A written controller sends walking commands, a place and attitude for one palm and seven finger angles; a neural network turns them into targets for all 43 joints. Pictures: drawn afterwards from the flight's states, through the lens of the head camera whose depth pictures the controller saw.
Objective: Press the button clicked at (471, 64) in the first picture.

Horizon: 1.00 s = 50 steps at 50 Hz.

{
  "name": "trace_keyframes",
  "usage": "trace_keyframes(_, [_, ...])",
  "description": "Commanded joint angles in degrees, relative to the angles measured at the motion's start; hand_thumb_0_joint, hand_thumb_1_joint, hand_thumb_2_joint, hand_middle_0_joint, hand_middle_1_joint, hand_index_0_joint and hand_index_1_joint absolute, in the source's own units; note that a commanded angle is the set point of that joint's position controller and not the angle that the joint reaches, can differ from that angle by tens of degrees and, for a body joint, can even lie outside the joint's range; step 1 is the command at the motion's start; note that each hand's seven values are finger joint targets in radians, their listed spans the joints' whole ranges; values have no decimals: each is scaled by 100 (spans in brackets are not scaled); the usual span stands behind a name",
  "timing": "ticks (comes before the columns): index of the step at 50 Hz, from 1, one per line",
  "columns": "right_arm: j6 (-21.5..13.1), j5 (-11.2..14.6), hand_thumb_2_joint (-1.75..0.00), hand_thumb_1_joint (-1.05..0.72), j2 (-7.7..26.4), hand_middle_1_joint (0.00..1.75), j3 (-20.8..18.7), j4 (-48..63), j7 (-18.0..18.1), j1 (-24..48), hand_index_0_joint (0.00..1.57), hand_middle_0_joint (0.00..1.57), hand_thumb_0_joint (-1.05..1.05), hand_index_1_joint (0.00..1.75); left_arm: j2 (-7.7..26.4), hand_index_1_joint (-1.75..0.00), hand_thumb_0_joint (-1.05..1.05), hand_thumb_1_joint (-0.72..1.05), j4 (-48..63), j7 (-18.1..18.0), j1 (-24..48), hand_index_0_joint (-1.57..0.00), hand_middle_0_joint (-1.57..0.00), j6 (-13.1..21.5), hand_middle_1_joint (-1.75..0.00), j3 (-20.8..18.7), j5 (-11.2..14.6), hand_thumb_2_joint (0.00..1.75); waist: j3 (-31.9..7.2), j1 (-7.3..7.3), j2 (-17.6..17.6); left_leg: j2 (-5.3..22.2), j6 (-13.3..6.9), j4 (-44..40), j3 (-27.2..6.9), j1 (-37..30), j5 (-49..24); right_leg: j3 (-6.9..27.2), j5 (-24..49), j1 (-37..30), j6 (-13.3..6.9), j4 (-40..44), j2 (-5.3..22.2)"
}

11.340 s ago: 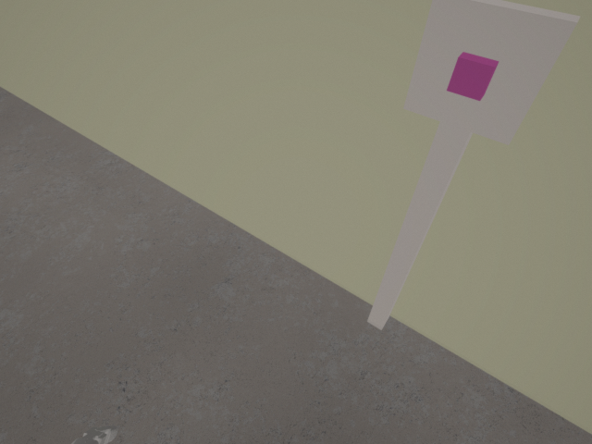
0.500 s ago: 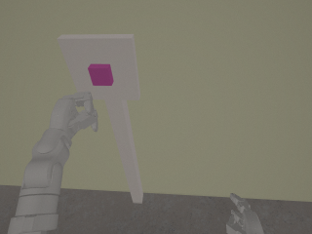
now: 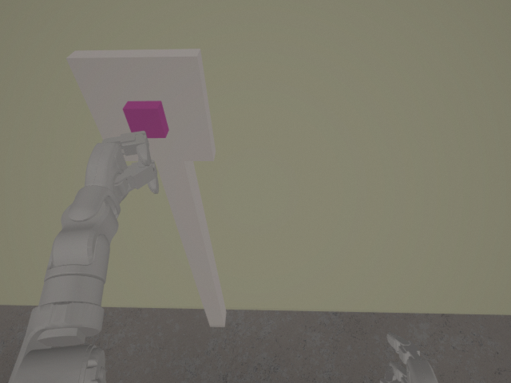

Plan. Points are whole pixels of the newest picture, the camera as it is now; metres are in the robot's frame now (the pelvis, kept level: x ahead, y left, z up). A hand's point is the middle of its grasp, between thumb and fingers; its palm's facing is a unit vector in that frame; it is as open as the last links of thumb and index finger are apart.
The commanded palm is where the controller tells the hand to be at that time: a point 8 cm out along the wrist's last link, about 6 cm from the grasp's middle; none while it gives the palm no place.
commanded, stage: aim a knuckle at the button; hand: left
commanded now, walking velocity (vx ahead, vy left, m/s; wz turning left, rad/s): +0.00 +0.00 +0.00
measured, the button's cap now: (147, 118) +0.47 +0.21 +0.21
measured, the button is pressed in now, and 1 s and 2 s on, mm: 0 0 13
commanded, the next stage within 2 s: press the button with the knuckle in 0.70 s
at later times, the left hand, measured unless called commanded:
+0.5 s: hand (146, 169) +0.37 +0.19 +0.18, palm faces +0.05 -1.00 -0.02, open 3.1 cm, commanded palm +0.35 +0.23 +0.17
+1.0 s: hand (148, 168) +0.38 +0.19 +0.17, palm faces +0.05 -1.00 -0.02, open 3.1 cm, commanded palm +0.36 +0.24 +0.17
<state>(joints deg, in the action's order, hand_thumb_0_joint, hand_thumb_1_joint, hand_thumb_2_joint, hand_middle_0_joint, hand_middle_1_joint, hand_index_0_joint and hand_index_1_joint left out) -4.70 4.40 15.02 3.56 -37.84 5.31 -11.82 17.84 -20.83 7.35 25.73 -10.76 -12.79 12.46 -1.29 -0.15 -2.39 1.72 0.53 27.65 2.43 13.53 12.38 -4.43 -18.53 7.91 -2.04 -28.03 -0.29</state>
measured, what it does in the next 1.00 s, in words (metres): stands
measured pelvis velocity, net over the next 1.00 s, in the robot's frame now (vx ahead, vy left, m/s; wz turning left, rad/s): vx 0.00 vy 0.01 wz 0.00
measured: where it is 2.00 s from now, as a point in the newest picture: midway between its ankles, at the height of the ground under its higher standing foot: outside the picture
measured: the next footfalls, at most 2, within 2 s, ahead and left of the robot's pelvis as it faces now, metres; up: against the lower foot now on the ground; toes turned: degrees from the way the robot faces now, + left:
none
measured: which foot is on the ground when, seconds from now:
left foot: down 0.00-1.00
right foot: down 0.00-1.00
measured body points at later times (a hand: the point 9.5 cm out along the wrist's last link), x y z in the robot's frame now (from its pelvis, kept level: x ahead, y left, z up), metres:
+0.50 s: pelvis +0.01 +0.00 +0.00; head -0.01 -0.01 +0.45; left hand +0.36 +0.24 +0.18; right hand +0.16 -0.24 -0.09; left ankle +0.03 +0.13 -0.74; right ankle -0.03 -0.09 -0.74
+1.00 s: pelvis +0.00 +0.01 +0.00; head -0.02 -0.01 +0.45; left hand +0.37 +0.24 +0.18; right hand +0.15 -0.23 -0.10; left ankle +0.03 +0.13 -0.74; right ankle -0.03 -0.09 -0.74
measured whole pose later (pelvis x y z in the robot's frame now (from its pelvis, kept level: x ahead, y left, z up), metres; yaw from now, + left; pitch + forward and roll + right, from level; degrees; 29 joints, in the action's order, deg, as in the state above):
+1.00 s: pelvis +0.00 +0.01 +0.00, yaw +0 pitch -1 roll +0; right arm -3.2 4.5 14.7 3.4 -37.7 5.3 -12.8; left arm 17.7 -24.1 6.9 27.9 -8.9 -12.5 12.2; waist -1.5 -0.4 -2.2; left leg 1.5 -0.1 28.2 2.7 14.6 12.4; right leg -4.0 -17.9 8.7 -1.4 -27.8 -0.1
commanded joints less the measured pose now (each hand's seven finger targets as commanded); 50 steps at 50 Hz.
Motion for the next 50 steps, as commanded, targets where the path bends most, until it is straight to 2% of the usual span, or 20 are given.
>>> trace_keyframes(1, [-242,-5,-90,-90,687,30,-298,824,57,419,20,20,0,30,1303,-150,0,90,821,86,2758,-130,-130,571,-150,-467,45,90,-1387,-95,228,-206,-312,-81,-219,-996,-1060,355,2002,398,141,467,74])
trace_keyframes(2, [-251,-1,-90,-90,666,30,-313,888,32,428,20,20,0,30,1262,-150,0,90,842,98,2569,-130,-130,615,-150,-497,42,90,-1496,-26,117,-207,-315,-62,-200,-1043,-1201,352,2186,322,132,428,76])
trace_keyframes(3, [-250,-11,-90,-90,686,30,-332,922,1,404,20,20,0,30,1290,-150,0,90,900,104,2395,-130,-130,673,-150,-550,44,90,-1679,29,289,-204,-323,-45,-217,-1043,-1343,326,2348,172,130,375,66])
trace_keyframes(7, [-239,-4,-90,-90,678,30,-368,1062,-72,414,20,20,0,30,1273,-150,0,90,1188,140,1762,-130,-130,725,-150,-694,86,90,-1721,156,257,-196,-313,-67,-162,-1016,-1615,279,2783,-4,130,283,66])
trace_keyframes(12, [-217,29,-90,-90,681,30,-373,1078,-54,488,20,20,0,30,1158,-150,0,90,1535,99,1770,-130,-130,609,-150,-554,102,90,-1256,57,291,-176,-327,-119,-120,-952,-1295,286,2382,301,163,414,29])
trace_keyframes(13, [-224,21,-90,-90,691,30,-372,1072,-44,493,20,20,0,30,1113,-150,0,90,1683,76,1958,-130,-130,623,-150,-485,107,90,-1265,17,413,-168,-345,-105,-135,-959,-1251,293,2293,329,170,437,23])
trace_keyframes(15, [-225,10,-90,-90,682,30,-366,1028,-6,504,20,20,0,30,1241,-150,0,90,1755,22,2157,-130,-130,615,-150,-560,70,90,-1308,-13,126,-177,-342,-109,-144,-1066,-1219,318,2170,395,151,451,19])
trace_keyframes(17, [-238,-2,-90,-90,672,30,-362,980,21,487,20,20,0,30,1316,-150,0,90,1818,3,2309,-130,-130,651,-150,-607,63,90,-1416,-44,138,-167,-331,-107,-180,-1165,-1259,309,2135,362,135,444,8])
trace_keyframes(20, [-264,-3,-90,-90,651,30,-352,970,18,506,20,20,0,30,1161,-150,0,90,1790,30,2130,-130,-130,665,-150,-503,87,90,-1504,-31,63,-162,-332,-91,-181,-1257,-1368,301,2260,336,127,439,15])
trace_keyframes(26, [-199,31,-90,-90,666,30,-329,978,9,549,20,20,0,30,853,-150,0,90,1265,109,1950,-130,-130,402,-150,-266,132,90,-1184,-41,285,-169,-321,-118,-200,-1065,-1123,263,2034,524,139,484,19])
trace_keyframes(27, [-178,27,-90,-90,678,30,-334,981,14,525,20,20,0,30,1018,-150,0,90,1206,83,1906,-130,-130,370,-150,-425,129,90,-1219,-13,386,-173,-320,-109,-207,-1025,-1119,267,2038,485,142,484,19])
trace_keyframes(30, [-139,12,-90,-90,660,30,-324,1038,2,576,20,20,0,30,1199,-150,0,90,1402,30,2077,-130,-130,436,-150,-562,94,90,-1323,19,255,-178,-318,-111,-199,-1032,-1157,301,2046,403,131,468,34])
trace_keyframes(34, [-180,-9,-90,-90,607,30,-310,1093,-25,638,20,20,0,30,1040,-150,0,90,1863,-5,2199,-130,-130,657,-150,-392,59,90,-1546,2,54,-154,-311,-98,-217,-1252,-1332,287,2141,333,99,420,23])
trace_keyframes(37, [-176,15,-90,-90,618,30,-293,1034,-11,629,20,20,0,30,877,-150,0,90,1574,19,2152,-130,-130,583,-150,-244,94,90,-1216,-56,207,-141,-295,-150,-252,-1144,-1054,250,1824,538,110,488,-11])
trace_keyframes(40, [-148,21,-90,-90,649,30,-298,1004,25,627,20,20,0,30,1075,-150,0,90,1340,0,2131,-130,-130,465,-150,-421,85,90,-1121,-23,202,-153,-307,-173,-245,-1039,-868,291,1607,584,112,553,4])
trace_keyframes(42, [-136,25,-90,-90,635,30,-281,980,39,615,20,20,0,30,997,-150,0,90,1359,-7,2432,-130,-130,447,-150,-278,66,90,-1116,-95,83,-156,-301,-175,-260,-1077,-850,294,1545,637,103,567,9])
trace_keyframes(44, [-129,27,-90,-90,666,30,-293,938,61,569,20,20,0,30,1093,-150,0,90,1263,-25,2651,-130,-130,491,-150,-308,59,90,-1161,-141,273,-143,-317,-165,-266,-1048,-790,316,1472,637,117,591,3])
trace_keyframes(46, [-135,23,-90,-90,659,30,-286,877,70,509,20,20,0,30,1015,-150,0,90,1078,-26,2925,-130,-130,533,-150,-205,54,90,-1146,-188,107,-142,-304,-164,-289,-1083,-766,302,1405,728,102,579,-5])
trace_keyframes(48, [-143,-2,-90,-90,692,30,-305,832,71,432,20,20,0,30,1296,-150,0,90,928,-58,2984,-130,-130,633,-150,-444,31,90,-1304,-131,190,-137,-308,-150,-313,-1067,-788,314,1372,637,88,572,-12])
trace_keyframes(50, [-166,6,-90,-90,655,30,-303,845,47,405,20,20,0,30,985,-150,0,90,863,-43,3128,-130,-130,707,-150,-172,14,90,-1371,-170,48,-138,-302,-147,-315,-1159,-887,302,1495,654,78,528,-7])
